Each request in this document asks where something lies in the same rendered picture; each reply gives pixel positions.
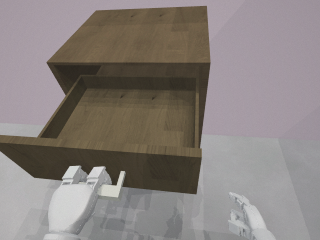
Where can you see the cabinet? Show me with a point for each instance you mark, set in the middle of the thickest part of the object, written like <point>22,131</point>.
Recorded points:
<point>165,41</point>

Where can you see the drawer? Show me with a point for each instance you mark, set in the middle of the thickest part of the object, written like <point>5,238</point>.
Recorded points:
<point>145,125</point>

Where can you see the handle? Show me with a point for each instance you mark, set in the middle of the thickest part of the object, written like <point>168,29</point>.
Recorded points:
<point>111,192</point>

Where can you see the right robot hand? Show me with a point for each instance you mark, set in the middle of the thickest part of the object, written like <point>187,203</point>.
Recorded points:
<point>251,219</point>

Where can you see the right robot forearm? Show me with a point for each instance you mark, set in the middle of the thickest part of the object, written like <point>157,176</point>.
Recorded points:
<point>261,234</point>

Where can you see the left robot hand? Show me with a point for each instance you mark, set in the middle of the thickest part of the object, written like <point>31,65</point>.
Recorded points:
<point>72,204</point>

